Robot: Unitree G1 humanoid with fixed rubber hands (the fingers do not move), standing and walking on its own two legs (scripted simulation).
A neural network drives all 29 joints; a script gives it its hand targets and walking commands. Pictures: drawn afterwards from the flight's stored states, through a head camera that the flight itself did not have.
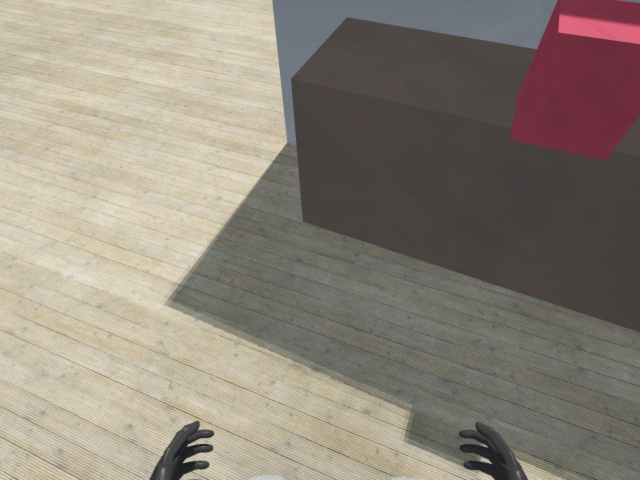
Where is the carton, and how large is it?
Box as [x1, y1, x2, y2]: [510, 0, 639, 159]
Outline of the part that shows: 558,0 518,93 510,139 606,159 639,114 639,3 617,0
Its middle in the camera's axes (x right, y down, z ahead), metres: +0.59 -0.35 +0.86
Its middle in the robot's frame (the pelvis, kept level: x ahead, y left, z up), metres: +0.89 -0.55 +0.01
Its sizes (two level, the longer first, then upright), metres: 0.210 0.200 0.250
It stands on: a pedestal, 0.64 m high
